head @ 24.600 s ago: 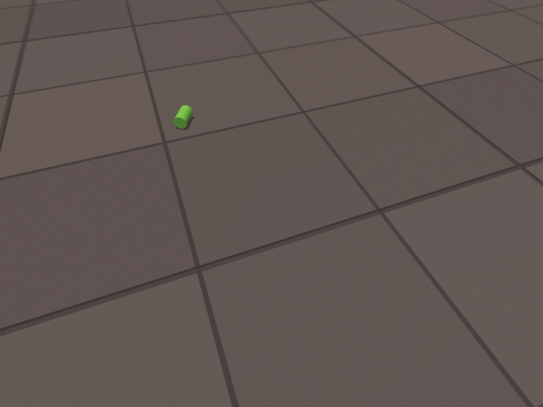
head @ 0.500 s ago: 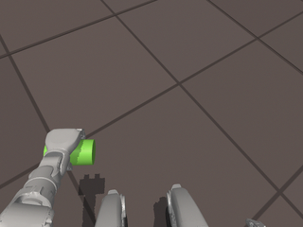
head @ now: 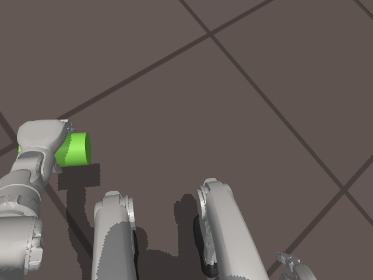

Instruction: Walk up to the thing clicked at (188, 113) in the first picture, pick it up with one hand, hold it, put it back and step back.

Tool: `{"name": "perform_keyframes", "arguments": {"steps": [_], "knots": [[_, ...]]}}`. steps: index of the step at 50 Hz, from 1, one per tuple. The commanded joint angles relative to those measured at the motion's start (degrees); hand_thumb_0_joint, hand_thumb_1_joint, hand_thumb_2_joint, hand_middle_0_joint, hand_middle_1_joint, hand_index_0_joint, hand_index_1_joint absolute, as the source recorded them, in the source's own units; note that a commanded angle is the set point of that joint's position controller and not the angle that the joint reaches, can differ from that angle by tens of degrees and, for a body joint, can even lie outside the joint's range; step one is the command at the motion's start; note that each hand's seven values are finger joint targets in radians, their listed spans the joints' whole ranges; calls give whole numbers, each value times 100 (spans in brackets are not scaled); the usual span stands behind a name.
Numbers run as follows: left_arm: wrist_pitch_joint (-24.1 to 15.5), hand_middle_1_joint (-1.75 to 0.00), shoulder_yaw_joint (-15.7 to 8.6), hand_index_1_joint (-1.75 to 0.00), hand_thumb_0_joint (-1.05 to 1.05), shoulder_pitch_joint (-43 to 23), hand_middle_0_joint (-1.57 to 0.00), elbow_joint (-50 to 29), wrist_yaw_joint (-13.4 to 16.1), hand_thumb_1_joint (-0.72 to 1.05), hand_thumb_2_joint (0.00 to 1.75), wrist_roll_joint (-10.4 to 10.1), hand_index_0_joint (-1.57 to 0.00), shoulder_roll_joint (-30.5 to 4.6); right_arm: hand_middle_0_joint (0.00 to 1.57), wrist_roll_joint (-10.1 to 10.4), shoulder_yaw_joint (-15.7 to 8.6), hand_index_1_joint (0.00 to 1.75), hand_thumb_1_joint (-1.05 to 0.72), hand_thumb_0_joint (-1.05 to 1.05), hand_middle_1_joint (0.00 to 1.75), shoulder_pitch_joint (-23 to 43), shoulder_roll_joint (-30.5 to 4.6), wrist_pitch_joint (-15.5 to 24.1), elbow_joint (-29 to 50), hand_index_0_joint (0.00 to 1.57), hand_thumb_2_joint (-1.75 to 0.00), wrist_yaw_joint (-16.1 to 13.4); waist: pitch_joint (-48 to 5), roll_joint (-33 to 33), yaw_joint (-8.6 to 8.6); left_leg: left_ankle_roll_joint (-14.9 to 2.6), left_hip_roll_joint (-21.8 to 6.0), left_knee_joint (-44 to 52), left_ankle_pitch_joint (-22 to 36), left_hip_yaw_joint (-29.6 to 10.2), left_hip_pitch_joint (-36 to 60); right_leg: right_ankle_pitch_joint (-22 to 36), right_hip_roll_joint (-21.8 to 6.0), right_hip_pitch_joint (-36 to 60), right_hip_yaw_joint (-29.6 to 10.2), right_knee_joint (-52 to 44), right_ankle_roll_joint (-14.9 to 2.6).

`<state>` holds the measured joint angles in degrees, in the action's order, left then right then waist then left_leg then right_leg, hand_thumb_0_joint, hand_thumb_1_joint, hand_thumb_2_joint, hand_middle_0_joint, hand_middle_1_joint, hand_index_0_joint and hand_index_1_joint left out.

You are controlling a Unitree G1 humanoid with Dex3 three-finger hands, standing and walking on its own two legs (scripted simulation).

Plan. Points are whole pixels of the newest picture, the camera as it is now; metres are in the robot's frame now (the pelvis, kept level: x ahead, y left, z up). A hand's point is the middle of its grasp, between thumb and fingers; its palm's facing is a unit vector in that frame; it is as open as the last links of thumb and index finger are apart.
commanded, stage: crouch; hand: left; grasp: from above
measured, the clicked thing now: (58, 150) +0.43 +0.26 -0.19
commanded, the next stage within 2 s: lower in 0.74 s
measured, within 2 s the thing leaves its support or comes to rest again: neither
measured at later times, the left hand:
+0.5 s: hand (64, 150) +0.44 +0.26 -0.25, palm faces -0.48 -0.02 -0.88, open 10.6 cm
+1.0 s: hand (69, 150) +0.45 +0.26 -0.30, palm faces -0.49 -0.03 -0.87, open 10.6 cm
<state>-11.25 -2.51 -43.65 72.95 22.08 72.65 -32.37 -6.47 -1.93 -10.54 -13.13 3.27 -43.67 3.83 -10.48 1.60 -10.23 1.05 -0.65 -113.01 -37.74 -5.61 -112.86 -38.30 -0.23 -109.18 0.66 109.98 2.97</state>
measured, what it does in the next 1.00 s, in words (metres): lowers itself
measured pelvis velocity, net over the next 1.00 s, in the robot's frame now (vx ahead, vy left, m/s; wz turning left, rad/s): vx -0.01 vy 0.00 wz -0.06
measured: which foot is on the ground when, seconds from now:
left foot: down 0.00-1.00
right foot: down 0.00-1.00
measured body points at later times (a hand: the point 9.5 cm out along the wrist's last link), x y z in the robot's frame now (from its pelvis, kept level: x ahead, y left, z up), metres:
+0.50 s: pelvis -0.01 +0.00 -0.08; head +0.23 +0.05 +0.30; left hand +0.46 +0.26 -0.20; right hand +0.03 -0.28 -0.19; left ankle +0.07 +0.13 -0.43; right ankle +0.08 -0.14 -0.43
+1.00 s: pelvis -0.01 +0.00 -0.12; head +0.24 +0.05 +0.25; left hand +0.47 +0.26 -0.25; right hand +0.02 -0.28 -0.23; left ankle +0.07 +0.13 -0.43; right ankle +0.08 -0.14 -0.43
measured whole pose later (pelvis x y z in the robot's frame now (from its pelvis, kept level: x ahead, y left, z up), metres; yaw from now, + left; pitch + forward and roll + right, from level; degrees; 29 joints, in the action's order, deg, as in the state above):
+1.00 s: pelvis -0.01 +0.00 -0.12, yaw -3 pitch +35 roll -7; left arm -13.7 -6.5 -54.6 85.0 23.1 74.7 -42.7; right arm -9.0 2.7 -8.6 -15.1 3.3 -43.7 8.1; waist -3.1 -0.6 -14.4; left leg 2.2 -0.2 -135.0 -39.3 -9.0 -131.2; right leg -39.3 1.7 -127.1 1.8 130.8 3.5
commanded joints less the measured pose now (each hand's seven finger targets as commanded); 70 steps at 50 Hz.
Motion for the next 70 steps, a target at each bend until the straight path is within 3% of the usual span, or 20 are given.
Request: {"name": "perform_keyframes", "arguments": {"steps": [1, 3, 4, 5, 8, 11, 13, 17, 18, 21, 26, 34, 43, 46, 54, 55, 62, 66, 68, 70], "knots": [[22, -68, -423, -70, 0, -2472, -107, -1005, 491, 69, 94, -20, -107, -1707, 20, -26, -411, 30, -90, 0, 30, -1156, -1379, 120, 149, 20, -90, -6, -3927, 1610, -4, -95, 33, 1121, 1232, 244, 3535, 1235, 72, 1071, 462, -900, -504], [8, -64, -533, -66, 0, -2771, -108, -1279, 519, 68, 93, 15, -106, -1910, 20, -64, -415, 30, -90, 0, 30, -1213, -1407, 107, 80, 20, -90, 19, -4125, 1731, -28, -95, 30, 954, 1413, 259, 3557, 1371, 99, 1034, 474, -751, -510], [86, -65, -491, -66, 0, -2360, -108, -838, 506, 68, 91, 25, -107, -1769, 20, -66, -382, 30, -90, 0, 30, -1193, -1395, 117, 165, 20, -90, 46, -4070, 1654, 7, -111, 35, 850, 1544, 287, 3523, 1474, 93, 1057, 471, -701, -494], [48, -66, -550, -67, 0, -2720, -108, -1276, 522, 69, 91, -11, -107, -1919, 20, -82, -384, 30, -90, 0, 30, -1183, -1384, 115, 130, 20, -90, 67, -4154, 1730, -43, -128, 38, 738, 1555, 329, 3370, 1539, 123, 1079, 471, -652, -492], [131, -65, -510, -67, 0, -2449, -109, -829, 450, 70, 93, -45, -107, -1849, 20, -83, -353, 30, -90, 0, 30, -1185, -1390, 96, 167, 20, -90, 122, -3961, 1522, -44, -169, 43, 551, 1526, 369, 3059, 1578, 134, 1105, 458, -592, -470], [120, -66, -652, -68, 0, -2504, -109, -790, 365, 70, 92, -43, -108, -2152, 20, -82, -351, 30, -91, 0, 30, -1193, -1431, 70, 170, 20, -90, 155, -3981, 1454, -38, -194, 39, 335, 1464, 395, 2777, 1589, 160, 1111, 464, -441, -452], [81, -66, -527, -68, 0, -2440, -109, -686, 299, 71, 91, -54, -108, -1958, 20, -100, -314, 30, -91, 0, 30, -1152, -1389, 52, 157, 20, -90, 197, -3796, 1527, -60, -179, 44, 258, 1409, 395, 2576, 1544, 179, 1022, 477, -309, -465], [-5, -66, -558, -67, 0, -2504, -108, -574, 227, 70, 89, -36, -107, -2077, 20, -82, -315, 30, -90, 0, 30, -1149, -1448, 11, 146, 20, -90, 229, -3669, 1331, -75, -198, 50, 131, 1146, 376, 2265, 1347, 226, 851, 536, -196, -463], [-32, -64, -647, -66, 0, -2563, -109, -564, 235, 70, 89, -24, -108, -2224, 20, -83, -320, 30, -90, 0, 30, -1160, -1482, 10, 142, 20, -90, 234, -3645, 1357, -91, -187, 49, 82, 1149, 373, 2255, 1331, 196, 777, 538, -125, -464], [-110, -65, -559, -66, 0, -2641, -109, -475, 224, 71, 88, -20, -108, -2097, 20, -99, -297, 30, -91, 0, 30, -1142, -1483, 11, 138, 20, -90, 260, -3575, 1476, -138, -174, 55, -16, 1137, 356, 2243, 1318, 204, 538, 563, 19, -474], [-227, -64, -653, -66, 0, -2957, -111, -599, 297, 73, 89, 15, -109, -2341, 20, -143, -295, 30, -91, 0, 30, -1195, -1520, 13, 68, 20, -90, 275, -3700, 1563, -186, -178, 44, -276, 1112, 389, 2169, 1336, 205, 439, 557, 219, -466], [-235, -64, -794, -66, 0, -2949, -114, -316, 441, 75, 91, 121, -112, -2598, 20, -189, -195, 30, -91, 0, 30, -1177, -1547, 11, 11, 20, -90, 299, -3677, 1595, -170, -192, 65, -476, 978, 423, 1913, 1237, 226, 286, 606, 439, -471], [-190, -58, -720, -61, 0, -3100, -117, -132, 409, 75, 92, 103, -114, -2669, 20, -204, -80, 30, -91, 0, 30, -1122, -1617, 18, 7, 20, -90, 314, -3490, 1709, -277, -193, 74, -682, 956, 408, 1658, 1261, 241, 108, 677, 677, -476], [-209, -55, -559, -59, 0, -3071, -118, 211, 343, 75, 89, 113, -114, -2537, 20, -210, 16, 30, -91, 0, 30, -1103, -1600, 5, -23, 20, -90, 332, -3285, 1435, -365, -230, 74, -822, 922, 385, 1333, 1272, 282, 111, 710, 719, -452], [-455, -58, -684, -60, 0, -3113, -120, 375, 498, 83, 83, 169, -119, -2848, 20, -304, 150, 30, -90, 0, 30, -979, -1683, 55, -8, 20, -90, 360, -3141, 1638, -453, -206, 76, -1123, 906, 359, 1121, 1268, 326, 45, 811, 1038, -443], [-489, -59, -707, -60, 0, -3102, -120, 343, 543, 82, 83, 168, -118, -2899, 20, -310, 153, 30, -90, 0, 30, -923, -1684, 53, 3, 20, -90, 360, -3147, 1676, -396, -206, 69, -1128, 874, 361, 1098, 1246, 346, 15, 815, 1055, -452], [-415, -56, -906, -58, 0, -3065, -122, 161, 818, 85, 82, 256, -120, -3107, 20, -385, 125, 30, -90, 0, 30, -844, -1762, 70, -14, 20, -90, 368, -3251, 2040, -464, -163, 42, -1270, 976, 341, 1315, 1344, 347, -227, 881, 1304, -468], [-302, -48, -768, -50, 0, -3049, -118, 264, 877, 77, 79, 237, -115, -2903, 20, -410, 153, 30, -89, 0, 30, -833, -1762, 101, -16, 20, -90, 393, -3080, 2020, -562, -171, 28, -1381, 937, 321, 1233, 1347, 358, -357, 909, 1351, -468], [-283, -48, -864, -50, 0, -3037, -116, 326, 910, 77, 77, 210, -114, -3035, 20, -428, 202, 30, -89, 0, 30, -878, -1815, 115, -26, 20, -89, 404, -3037, 2051, -606, -177, 39, -1418, 1019, 304, 1192, 1406, 341, -294, 938, 1386, -437], [-264, -47, -750, -49, 0, -3076, -114, 392, 900, 74, 75, 196, -113, -2987, 20, -418, 215, 30, -89, 0, 30, -812, -1790, 136, -44, 20, -89, 420, -3080, 2058, -576, -174, 20, -1476, 1042, 278, 1151, 1448, 381, -303, 934, 1438, -467]]}}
